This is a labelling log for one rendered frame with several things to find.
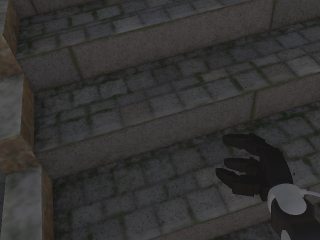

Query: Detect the robot right hand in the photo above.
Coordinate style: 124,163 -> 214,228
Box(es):
215,133 -> 295,202

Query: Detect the right robot forearm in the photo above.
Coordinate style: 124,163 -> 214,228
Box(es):
267,183 -> 320,240

